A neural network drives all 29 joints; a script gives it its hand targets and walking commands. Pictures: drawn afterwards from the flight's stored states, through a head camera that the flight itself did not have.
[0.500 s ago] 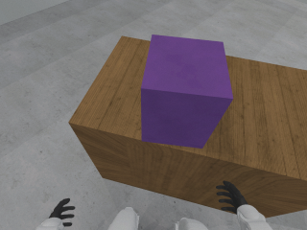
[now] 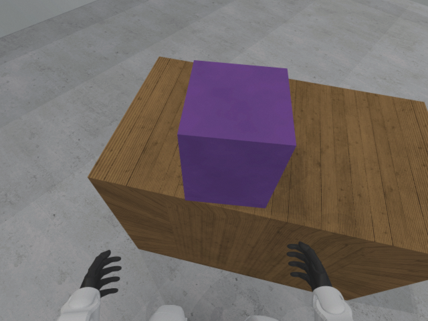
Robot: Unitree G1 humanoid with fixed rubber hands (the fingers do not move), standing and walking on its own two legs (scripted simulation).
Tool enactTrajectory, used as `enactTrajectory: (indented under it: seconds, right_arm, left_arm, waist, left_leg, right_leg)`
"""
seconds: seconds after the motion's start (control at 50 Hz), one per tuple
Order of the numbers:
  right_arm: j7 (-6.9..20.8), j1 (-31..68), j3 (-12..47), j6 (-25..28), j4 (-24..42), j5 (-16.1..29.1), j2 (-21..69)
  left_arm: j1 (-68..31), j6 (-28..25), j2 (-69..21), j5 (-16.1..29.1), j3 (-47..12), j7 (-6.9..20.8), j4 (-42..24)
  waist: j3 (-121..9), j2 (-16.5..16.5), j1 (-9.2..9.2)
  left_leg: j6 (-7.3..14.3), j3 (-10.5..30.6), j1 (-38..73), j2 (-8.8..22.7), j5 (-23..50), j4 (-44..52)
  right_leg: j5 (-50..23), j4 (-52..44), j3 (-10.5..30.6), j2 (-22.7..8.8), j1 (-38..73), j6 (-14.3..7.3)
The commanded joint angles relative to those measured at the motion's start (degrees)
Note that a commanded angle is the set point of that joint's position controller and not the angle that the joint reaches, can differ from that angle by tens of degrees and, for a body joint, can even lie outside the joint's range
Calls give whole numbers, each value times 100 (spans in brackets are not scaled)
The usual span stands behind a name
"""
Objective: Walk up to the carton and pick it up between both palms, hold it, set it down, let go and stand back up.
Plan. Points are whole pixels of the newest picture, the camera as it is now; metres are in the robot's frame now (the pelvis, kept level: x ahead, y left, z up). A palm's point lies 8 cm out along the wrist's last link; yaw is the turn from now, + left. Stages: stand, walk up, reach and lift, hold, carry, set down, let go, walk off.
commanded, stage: reach and lift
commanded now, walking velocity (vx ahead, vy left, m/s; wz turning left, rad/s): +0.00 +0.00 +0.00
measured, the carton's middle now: (232, 139) +0.48 +0.01 +0.01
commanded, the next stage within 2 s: none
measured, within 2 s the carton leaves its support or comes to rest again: neither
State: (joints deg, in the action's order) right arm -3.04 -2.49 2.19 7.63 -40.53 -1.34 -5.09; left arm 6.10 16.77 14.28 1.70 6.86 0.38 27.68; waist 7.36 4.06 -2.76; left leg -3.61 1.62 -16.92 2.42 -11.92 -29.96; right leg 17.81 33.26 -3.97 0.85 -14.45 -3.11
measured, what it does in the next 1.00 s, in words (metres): stands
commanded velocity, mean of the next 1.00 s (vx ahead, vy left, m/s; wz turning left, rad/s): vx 0.00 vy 0.00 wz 0.00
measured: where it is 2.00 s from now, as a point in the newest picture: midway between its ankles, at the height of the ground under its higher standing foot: outside the picture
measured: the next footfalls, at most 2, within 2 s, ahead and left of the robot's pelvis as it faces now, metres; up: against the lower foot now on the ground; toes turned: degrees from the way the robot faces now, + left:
none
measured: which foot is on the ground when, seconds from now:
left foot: down 0.00-1.00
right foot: down 0.00-1.00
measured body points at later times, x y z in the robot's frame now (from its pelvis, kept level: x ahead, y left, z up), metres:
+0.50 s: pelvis +0.04 +0.04 +0.01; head +0.03 +0.06 +0.46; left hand +0.21 +0.24 -0.06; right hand +0.22 -0.17 -0.05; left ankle +0.04 +0.16 -0.73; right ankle +0.00 -0.08 -0.73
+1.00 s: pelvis +0.04 +0.03 +0.01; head +0.03 +0.04 +0.46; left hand +0.25 +0.22 -0.03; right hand +0.24 -0.17 -0.02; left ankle +0.04 +0.16 -0.73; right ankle +0.00 -0.08 -0.73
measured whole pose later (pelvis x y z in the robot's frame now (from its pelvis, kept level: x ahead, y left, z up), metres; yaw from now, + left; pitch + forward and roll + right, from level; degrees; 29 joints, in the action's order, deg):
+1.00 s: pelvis +0.04 +0.03 +0.01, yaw -3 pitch -3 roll +0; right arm -1.8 -9.5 0.3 21.3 -34.8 3.4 -4.5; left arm 11.2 -12.8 7.6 4.1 -2.0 -3.3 27.8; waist 1.4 1.7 -2.1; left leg -1.3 -2.0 -6.5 1.9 -12.3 -22.3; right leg 15.1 22.3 -0.3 0.4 -3.8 -0.7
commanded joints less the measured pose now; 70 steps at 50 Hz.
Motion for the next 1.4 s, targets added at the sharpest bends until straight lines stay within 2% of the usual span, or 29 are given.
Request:
enactTrajectory:
  seconds: [0.0, 0.02, 0.06, 0.12, 0.14, 0.18, 0.22, 0.24, 0.28, 0.34, 0.42, 0.46, 0.48, 0.52, 0.54, 0.58, 0.6, 0.72, 0.78, 0.82, 0.86, 0.92, 1.02, 1.1, 1.14, 1.18, 1.24, 1.32, 1.38]
  right_arm:
    - [-117, -137, -266, 540, 441, 56, -811]
    - [-72, -122, -355, 611, 360, 50, -848]
    - [5, -130, -318, 716, 324, 55, -788]
    - [99, -28, -392, 827, 426, -19, -705]
    - [112, 52, -393, 852, 476, 8, -667]
    - [200, 26, -446, 921, 406, 23, -711]
    - [278, 96, -480, 930, 467, 77, -664]
    - [311, 153, -476, 959, 604, 85, -716]
    - [359, 54, -500, 993, 640, 86, -742]
    - [377, -260, -488, 1014, 481, 195, -809]
    - [358, -241, -505, 1172, 636, 340, -929]
    - [377, -246, -422, 1178, 657, 424, -907]
    - [372, -253, -396, 1176, 746, 431, -886]
    - [347, -312, -427, 1167, 843, 398, -871]
    - [349, -341, -407, 1188, 923, 460, -810]
    - [337, -339, -414, 1245, 1086, 458, -781]
    - [330, -337, -359, 1218, 956, 443, -712]
    - [244, -315, -404, 1403, 1277, 485, -673]
    - [215, -232, -387, 1452, 1305, 448, -567]
    - [159, -52, -362, 1479, 1406, 381, -481]
    - [154, 29, -328, 1521, 1464, 428, -364]
    - [118, 20, -317, 1638, 1431, 504, -338]
    - [37, 343, -237, 1837, 1105, 579, -335]
    - [22, 690, -172, 2032, 1111, 690, -330]
    - [10, 708, -114, 2110, 888, 810, -357]
    - [-14, 893, -69, 2137, 871, 809, -342]
    - [-50, 1410, -171, 2016, 754, 861, -442]
    - [-56, 1602, -79, 1839, 996, 1043, -526]
    - [-97, 1722, -9, 1661, 985, 1119, -594]
  left_arm:
    - [193, -439, 616, 45, 84, 52, -857]
    - [277, -532, 561, 50, 14, 42, -821]
    - [346, -733, 479, 115, -88, 22, -697]
    - [158, -1011, 381, 160, -207, -40, -707]
    - [99, -1091, 340, 223, -323, -71, -664]
    - [110, -1240, 205, 198, -425, -156, -705]
    - [-20, -1354, 182, 198, -542, -243, -772]
    - [18, -1421, 102, 225, -580, -295, -789]
    - [79, -1529, 72, 187, -620, -375, -839]
    - [442, -1591, -70, 41, -568, -382, -735]
    - [429, -1783, -204, -25, -630, -379, -931]
    - [508, -1841, -241, -130, -568, -380, -795]
    - [520, -1886, -275, -105, -568, -383, -889]
    - [464, -1937, -302, -90, -643, -367, -975]
    - [536, -2002, -306, -124, -604, -376, -1011]
    - [424, -2142, -345, -99, -642, -416, -1178]
    - [433, -2189, -410, -61, -715, -403, -1028]
    - [325, -2577, -434, 60, -751, -348, -1159]
    - [205, -2764, -352, 83, -758, -340, -994]
    - [-87, -2895, -276, 133, -728, -343, -906]
    - [-234, -3050, -263, 214, -742, -388, -998]
    - [-153, -3225, -349, 245, -786, -389, -902]
    - [-552, -3548, -310, 294, -737, -351, -596]
    - [-792, -3783, -253, 295, -738, -350, -483]
    - [-747, -3863, -353, 210, -720, -351, -411]
    - [-916, -3878, -341, 219, -689, -325, -279]
    - [-1503, -3797, -324, 319, -736, -365, -238]
    - [-1705, -3652, -357, 407, -766, -497, -588]
    - [-1768, -3401, -358, 257, -660, -531, -666]
  waist:
    - [-1497, -433, 115]
    - [-1551, -514, 138]
    - [-1398, -428, 107]
    - [-1335, -390, 63]
    - [-1283, -382, 108]
    - [-1153, -547, 29]
    - [-1170, -571, 40]
    - [-1255, -573, -19]
    - [-1195, -550, 7]
    - [-1095, -595, -8]
    - [-1155, -645, -32]
    - [-1084, -636, -34]
    - [-996, -628, -80]
    - [-941, -540, 22]
    - [-980, -509, -53]
    - [-953, -583, -31]
    - [-778, -539, -11]
    - [-856, -431, 46]
    - [-802, -405, 84]
    - [-813, -228, 72]
    - [-921, -288, 45]
    - [-1114, -325, 65]
    - [-1146, -422, 156]
    - [-1201, -347, 148]
    - [-1240, -493, 124]
    - [-1218, -313, 147]
    - [-1267, -373, 232]
    - [-1551, -441, 237]
    - [-1798, -492, 210]
  left_leg:
    - [223, -635, 1296, -454, 1575, 440]
    - [161, -583, 1411, -454, 1614, 478]
    - [155, -586, 1510, -440, 1682, 582]
    - [192, -551, 1519, -390, 1289, 743]
    - [192, -526, 1580, -382, 1313, 757]
    - [125, -479, 1712, -343, 1307, 811]
    - [119, -462, 1706, -304, 1167, 877]
    - [128, -469, 1697, -295, 1275, 885]
    - [104, -455, 1763, -298, 1488, 907]
    - [43, -418, 1907, -305, 1838, 862]
    - [8, -426, 2081, -313, 2125, 889]
    - [-10, -384, 2179, -321, 2254, 911]
    - [-14, -402, 2145, -327, 2243, 908]
    - [9, -389, 2174, -315, 2091, 981]
    - [37, -406, 2178, -322, 2113, 955]
    - [17, -389, 2082, -302, 2054, 976]
    - [25, -401, 2064, -296, 1913, 1019]
    - [33, -396, 2104, -285, 1970, 948]
    - [92, -406, 1969, -290, 1504, 976]
    - [161, -440, 1779, -302, 1176, 967]
    - [210, -453, 1644, -272, 998, 941]
    - [150, -438, 1791, -270, 1312, 842]
    - [137, -412, 1553, -293, 1193, 754]
    - [130, -396, 1510, -303, 1246, 667]
    - [77, -376, 1630, -293, 1447, 665]
    - [118, -379, 1562, -302, 1290, 650]
    - [132, -363, 1435, -259, 952, 729]
    - [80, -339, 1615, -255, 1431, 648]
    - [67, -352, 1764, -269, 1712, 626]
  right_leg:
    - [-1832, -1192, 180, -153, 466, 502]
    - [-1617, -1246, 91, -81, 384, 456]
    - [-1377, -1429, 65, -11, 345, 415]
    - [-564, -1637, 75, -6, 140, 333]
    - [-520, -1660, 75, 2, 53, 301]
    - [-263, -1706, 65, 25, -133, 208]
    - [-96, -1758, 66, 45, -142, 149]
    - [-138, -1760, 73, 60, -111, 146]
    - [-397, -1758, 104, 66, -6, 138]
    - [-810, -1770, 146, 88, 201, 144]
    - [-1099, -1817, 173, 110, 294, 123]
    - [-1192, -1881, 179, 95, 342, 107]
    - [-1157, -1889, 191, 108, 297, 107]
    - [-1127, -1934, 187, 111, 321, 122]
    - [-1180, -1931, 248, 87, 362, 139]
    - [-1138, -1898, 252, 79, 374, 122]
    - [-999, -1949, 244, 72, 309, 112]
    - [-1374, -1904, 333, 40, 363, 168]
    - [-1001, -1918, 389, -27, 227, 164]
    - [-912, -1850, 452, -57, 289, 195]
    - [-780, -1749, 497, -98, 294, 203]
    - [-1227, -1656, 501, -87, 359, 224]
    - [-1381, -1492, 507, -102, 429, 255]
    - [-1545, -1407, 526, -86, 493, 276]
    - [-1775, -1357, 506, -65, 537, 280]
    - [-1714, -1390, 546, -74, 477, 297]
    - [-1313, -1388, 500, -62, 399, 275]
    - [-1729, -1363, 511, -22, 405, 270]
    - [-2138, -1322, 525, 22, 630, 311]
